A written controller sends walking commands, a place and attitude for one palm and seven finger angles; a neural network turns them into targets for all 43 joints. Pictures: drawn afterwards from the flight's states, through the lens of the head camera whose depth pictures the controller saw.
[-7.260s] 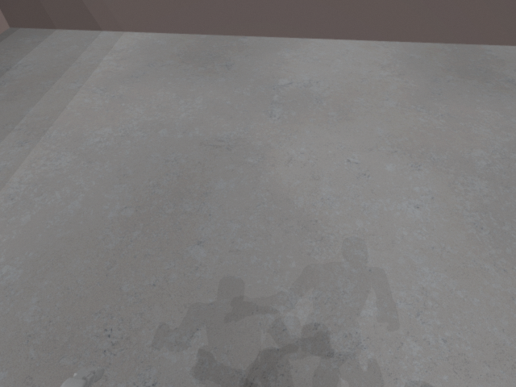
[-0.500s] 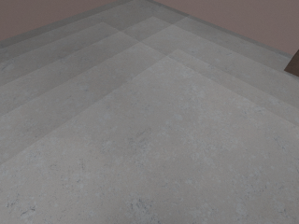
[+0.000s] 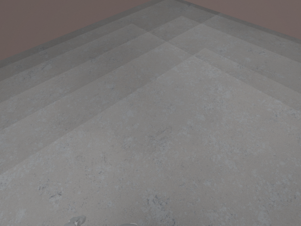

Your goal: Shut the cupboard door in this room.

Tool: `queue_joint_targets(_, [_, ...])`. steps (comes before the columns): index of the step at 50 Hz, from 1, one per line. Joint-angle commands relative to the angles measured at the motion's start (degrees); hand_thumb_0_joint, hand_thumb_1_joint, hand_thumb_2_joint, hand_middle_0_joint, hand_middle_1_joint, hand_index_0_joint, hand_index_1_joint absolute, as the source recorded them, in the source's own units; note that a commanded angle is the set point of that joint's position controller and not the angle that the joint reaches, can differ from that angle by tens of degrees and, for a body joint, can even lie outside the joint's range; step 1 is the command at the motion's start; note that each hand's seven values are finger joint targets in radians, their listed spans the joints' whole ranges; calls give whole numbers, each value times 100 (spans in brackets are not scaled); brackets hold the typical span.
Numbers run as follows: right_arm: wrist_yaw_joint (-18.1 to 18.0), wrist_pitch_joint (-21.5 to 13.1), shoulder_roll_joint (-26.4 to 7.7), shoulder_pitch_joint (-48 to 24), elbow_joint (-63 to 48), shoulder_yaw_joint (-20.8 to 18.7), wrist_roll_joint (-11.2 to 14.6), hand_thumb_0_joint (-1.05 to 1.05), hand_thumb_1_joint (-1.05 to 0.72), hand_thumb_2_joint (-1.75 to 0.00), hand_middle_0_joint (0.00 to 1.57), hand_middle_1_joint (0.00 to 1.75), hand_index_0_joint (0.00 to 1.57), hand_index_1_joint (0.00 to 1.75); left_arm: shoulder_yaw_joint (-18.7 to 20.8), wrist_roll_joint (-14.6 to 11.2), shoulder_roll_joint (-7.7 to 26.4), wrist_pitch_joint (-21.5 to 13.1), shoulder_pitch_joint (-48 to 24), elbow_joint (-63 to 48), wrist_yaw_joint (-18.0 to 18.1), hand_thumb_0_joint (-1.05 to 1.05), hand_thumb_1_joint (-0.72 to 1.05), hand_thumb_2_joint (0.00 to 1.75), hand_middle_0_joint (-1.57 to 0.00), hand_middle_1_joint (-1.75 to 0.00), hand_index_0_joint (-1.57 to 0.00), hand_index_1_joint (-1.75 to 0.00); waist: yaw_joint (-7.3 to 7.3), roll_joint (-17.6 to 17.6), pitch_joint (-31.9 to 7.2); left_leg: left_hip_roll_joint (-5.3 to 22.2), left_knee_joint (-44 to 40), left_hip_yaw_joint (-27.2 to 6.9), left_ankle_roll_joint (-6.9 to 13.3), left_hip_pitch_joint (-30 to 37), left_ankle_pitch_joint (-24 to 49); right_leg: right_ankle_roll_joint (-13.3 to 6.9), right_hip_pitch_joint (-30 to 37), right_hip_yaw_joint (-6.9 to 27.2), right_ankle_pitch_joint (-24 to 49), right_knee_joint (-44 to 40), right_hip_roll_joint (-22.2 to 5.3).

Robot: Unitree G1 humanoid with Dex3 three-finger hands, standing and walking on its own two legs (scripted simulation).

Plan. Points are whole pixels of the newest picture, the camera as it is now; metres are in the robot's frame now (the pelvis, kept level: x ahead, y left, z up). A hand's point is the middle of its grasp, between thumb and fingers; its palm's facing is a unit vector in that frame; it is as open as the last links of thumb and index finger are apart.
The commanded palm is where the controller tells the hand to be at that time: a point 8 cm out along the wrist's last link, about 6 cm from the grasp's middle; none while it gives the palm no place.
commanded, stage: turn or walk to find it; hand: left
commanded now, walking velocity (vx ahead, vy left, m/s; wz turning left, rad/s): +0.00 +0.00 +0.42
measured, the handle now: out of the picture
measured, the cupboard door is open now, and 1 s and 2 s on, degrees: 81 81 81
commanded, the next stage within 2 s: none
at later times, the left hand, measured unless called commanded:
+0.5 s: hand out of the picture -0.05 +0.23 -0.18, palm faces +0.28 -0.93 -0.24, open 7.4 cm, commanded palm none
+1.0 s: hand out of the picture -0.02 +0.18 -0.14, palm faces +0.41 -0.87 -0.28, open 7.4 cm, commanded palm none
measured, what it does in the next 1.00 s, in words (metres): steps on the spot, turning left: left foot, then right foot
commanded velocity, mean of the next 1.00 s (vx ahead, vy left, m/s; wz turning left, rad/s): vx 0.00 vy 0.00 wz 0.42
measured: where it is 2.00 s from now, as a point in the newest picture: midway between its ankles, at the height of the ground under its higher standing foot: outside the picture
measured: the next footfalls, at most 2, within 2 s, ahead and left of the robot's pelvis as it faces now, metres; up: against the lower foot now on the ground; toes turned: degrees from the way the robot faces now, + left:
left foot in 0.42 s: +0.00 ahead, +0.14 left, +0.00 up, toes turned +17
right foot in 0.86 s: +0.05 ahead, -0.10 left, +0.00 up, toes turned +16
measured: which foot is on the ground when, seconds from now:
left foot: up 0.00-0.40, down 0.42-0.86, up 0.88-1.00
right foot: down 0.00-0.42, up 0.44-0.84, down 0.86-1.00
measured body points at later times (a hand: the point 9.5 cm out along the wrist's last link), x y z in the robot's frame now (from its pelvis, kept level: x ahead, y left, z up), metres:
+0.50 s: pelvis -0.01 +0.02 +0.00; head +0.01 +0.05 +0.44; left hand -0.06 +0.28 -0.16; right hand +0.14 -0.20 -0.13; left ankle -0.04 +0.13 -0.73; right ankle -0.02 -0.10 -0.70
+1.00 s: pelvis -0.02 -0.03 +0.01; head +0.01 -0.05 +0.45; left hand -0.04 +0.23 -0.11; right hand +0.12 -0.25 -0.16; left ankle -0.09 +0.11 -0.65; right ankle +0.01 -0.12 -0.73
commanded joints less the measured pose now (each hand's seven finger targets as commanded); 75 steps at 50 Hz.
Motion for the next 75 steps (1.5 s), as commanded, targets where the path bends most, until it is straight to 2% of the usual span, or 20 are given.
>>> queue_joint_targets(1, [39,3,-555,-140,-442,-189,-26,0,-90,-90,20,30,20,30,316,0,1183,-69,120,-413,128,0,90,90,-20,-30,-20,-30,96,-1376,-39,232,2800,-105,-36,-1065,-467,-676,-55,1599,246,-2017,-1969])
queue_joint_targets(4, [99,9,-426,200,-235,-140,-23,0,-90,-90,20,30,20,30,195,-3,888,-123,-19,-451,100,0,90,90,-20,-30,-20,-30,-78,-1205,5,315,3043,185,-187,-1076,190,-446,184,564,1296,-1658,-1436])
queue_joint_targets(15, [63,-97,-248,-530,-393,55,62,0,-90,-90,20,30,20,30,318,73,1254,-82,945,-67,105,0,90,90,-20,-30,-20,-30,432,-1489,-490,430,569,833,-254,-384,-478,-767,1298,197,3564,-873,-1816])
queue_joint_targets(19, [43,-192,-370,21,-275,45,62,0,-90,-90,20,30,20,30,343,10,1291,-27,673,-30,89,0,90,90,-20,-30,-20,-30,82,-1250,-708,385,-1299,1003,-110,936,838,-312,769,-231,3013,-118,-1669])
queue_joint_targets(20, [43,-250,-686,235,-239,-18,41,0,-90,-90,20,30,20,30,310,-45,1130,11,716,-89,72,0,90,90,-20,-30,-20,-30,-37,-445,-899,780,-1780,521,51,1829,1823,-9,38,-459,2095,609,-1396])
queue_joint_targets(21, [14,-291,-1246,491,-237,-143,1,0,-90,-90,20,30,20,30,225,-80,757,38,712,-264,39,0,90,90,-20,-30,-20,-30,-163,1238,-951,2197,-1864,-1335,713,2570,3955,432,-1453,-683,-791,1724,-622])
queue_joint_targets(22, [-15,-224,-1443,754,-153,-182,37,0,-90,-90,20,30,20,30,136,-26,685,95,368,-400,71,0,90,90,-20,-30,-20,-30,-288,1189,-914,2634,-1899,-1402,1158,2263,4737,448,-1517,-197,-2003,2498,-470])
queue_joint_targets(28, [-122,-277,-911,-217,-401,-10,-1,0,-90,-90,20,30,20,30,217,-17,758,147,329,-108,-24,0,90,90,-20,-30,-20,-30,51,532,-288,1652,-2084,-523,988,1298,3236,481,-1450,237,-646,2985,-441])
queue_joint_targets(40, [-42,-187,-1000,-259,-554,-160,-16,0,-90,-90,20,30,20,30,186,-73,660,39,593,-276,25,0,90,90,-20,-30,-20,-30,192,529,-687,1332,-1528,-1050,886,813,2754,453,148,47,109,-112,11])
queue_joint_targets(41, [-32,-185,-904,-291,-572,-154,19,0,-90,-90,20,30,20,30,213,-59,753,-16,834,-222,35,0,90,90,-20,-30,-20,-30,308,295,-829,1082,-1184,-914,652,495,2292,431,736,109,697,-938,-103])
queue_joint_targets(43, [12,-188,-266,-281,-804,-49,57,0,-90,-90,20,30,20,30,383,78,1655,-110,963,-276,100,0,90,90,-20,-30,-20,-30,431,-2245,-655,-157,924,279,-55,-1285,-1057,-458,1512,2378,1525,-1695,-2364])
queue_joint_targets(44, [-1,-123,-573,-405,-794,-128,23,0,-90,-90,20,30,20,30,347,24,1596,-75,915,-354,111,0,90,90,-20,-30,-20,-30,468,-1655,-591,88,1949,-28,-7,-1049,-1241,-844,673,2224,1429,-1757,-2639])
queue_joint_targets(47, [83,10,-543,-64,-424,-186,-19,0,-90,-90,20,30,20,30,250,-9,1080,-63,-18,-549,117,0,90,90,-20,-30,-20,-30,-11,-1167,4,321,3063,-16,-54,-1023,-248,-515,-89,1220,527,-1844,-1772])
queue_joint_targets(51, [99,13,-456,115,-269,-125,-12,0,-90,-90,20,30,20,30,183,-6,898,-140,316,-445,101,0,90,90,-20,-30,-20,-30,64,-1367,-178,376,3009,237,-253,-1074,218,-458,502,420,1625,-1576,-1500])
queue_joint_targets(60, [69,-73,-260,-504,-416,40,65,0,-90,-90,20,30,20,30,310,75,1285,-73,886,-107,97,0,90,90,-20,-30,-20,-30,421,-1396,-383,433,718,831,-236,-254,-516,-782,948,206,2896,-1066,-1904])
queue_joint_targets(64, [50,-176,-358,-21,-311,46,68,0,-90,-90,20,30,20,30,335,27,1309,-19,657,-64,75,0,90,90,-20,-30,-20,-30,132,-1345,-674,389,-992,1024,-113,788,538,-374,716,-233,2686,-331,-1768])
queue_joint_targets(65, [56,-230,-570,206,-260,1,57,0,-90,-90,20,30,20,30,319,-30,1192,19,633,-86,65,0,90,90,-20,-30,-20,-30,-21,-731,-794,601,-1659,742,-14,1543,1344,-88,152,-449,2077,280,-1569])
queue_joint_targets(66, [30,-293,-1138,411,-277,-120,9,0,-90,-90,20,30,20,30,270,-73,842,59,728,-235,39,0,90,90,-20,-30,-20,-30,-112,914,-933,1890,-2001,-1028,516,2323,2900,359,-1163,-731,-27,1420,-820])
queue_joint_targets(67, [-8,-243,-1444,663,-228,-181,36,0,-90,-90,20,30,20,30,137,-33,652,105,383,-406,47,0,90,90,-20,-30,-20,-30,-237,1419,-802,2567,-2072,-1530,1015,2177,4276,494,-1632,-348,-1944,2297,-488])
queue_joint_targets(75, [-118,-311,-899,-55,-391,-11,36,0,-90,-90,20,30,20,30,229,-13,800,165,348,-47,-22,0,90,90,-20,-30,-20,-30,57,382,-405,1540,-2202,-499,898,1527,3167,558,-1587,289,-288,3123,-427])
